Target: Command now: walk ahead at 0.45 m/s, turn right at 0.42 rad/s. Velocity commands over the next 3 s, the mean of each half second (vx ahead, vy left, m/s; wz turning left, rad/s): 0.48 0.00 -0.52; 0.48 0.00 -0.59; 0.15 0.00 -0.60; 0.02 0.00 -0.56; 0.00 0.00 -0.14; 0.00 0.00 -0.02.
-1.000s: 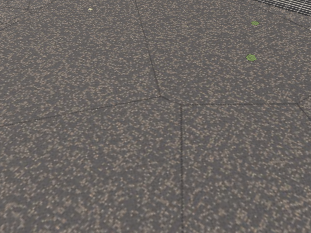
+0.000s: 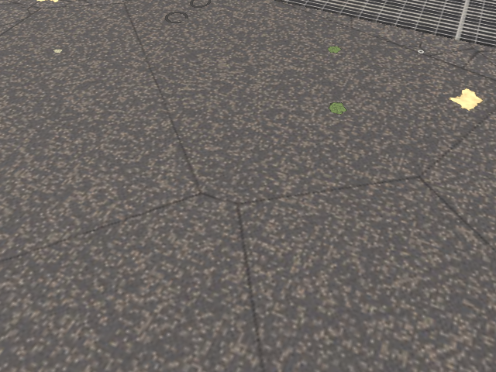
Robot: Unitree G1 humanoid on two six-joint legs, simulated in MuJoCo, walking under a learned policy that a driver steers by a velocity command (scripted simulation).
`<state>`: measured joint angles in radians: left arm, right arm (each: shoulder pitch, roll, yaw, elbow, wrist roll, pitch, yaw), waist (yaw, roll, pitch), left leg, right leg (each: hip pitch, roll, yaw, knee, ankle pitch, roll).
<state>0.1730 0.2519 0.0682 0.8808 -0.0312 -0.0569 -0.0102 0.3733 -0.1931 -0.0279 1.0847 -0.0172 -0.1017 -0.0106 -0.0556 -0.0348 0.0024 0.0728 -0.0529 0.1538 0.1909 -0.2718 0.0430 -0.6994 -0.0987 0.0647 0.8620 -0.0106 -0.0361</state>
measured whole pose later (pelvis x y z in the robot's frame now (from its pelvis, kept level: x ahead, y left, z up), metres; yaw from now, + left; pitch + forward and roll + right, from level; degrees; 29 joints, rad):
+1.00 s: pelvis +0.55 -0.12 +0.00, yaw -34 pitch +1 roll +2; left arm 0.19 0.31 0.08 0.65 -0.02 -0.02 -0.01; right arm 0.29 -0.27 -0.07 0.86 -0.01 -0.10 0.00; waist -0.06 -0.05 0.04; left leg -0.09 -0.02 0.13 0.28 -0.21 0.02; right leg -0.71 -0.10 0.06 0.96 -0.14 0.00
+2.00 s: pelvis +0.69 -0.23 +0.00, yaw -68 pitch +1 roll -1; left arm 0.17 0.29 0.07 0.59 -0.01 0.07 0.00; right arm 0.17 -0.29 -0.06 0.71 0.01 0.02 -0.02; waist -0.03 0.01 0.05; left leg -0.26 0.09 0.09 0.48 -0.24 -0.02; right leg -0.36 -0.01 0.01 0.71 -0.36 0.05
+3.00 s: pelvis +0.68 -0.22 +0.00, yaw -71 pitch -2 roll +0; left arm 0.17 0.22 0.05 1.01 0.00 0.02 0.04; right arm 0.23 -0.23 -0.02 0.92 -0.01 -0.01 -0.03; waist 0.00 0.00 0.04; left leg -0.18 0.01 0.01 0.50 -0.29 -0.01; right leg -0.21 0.01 0.04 0.50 -0.26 0.00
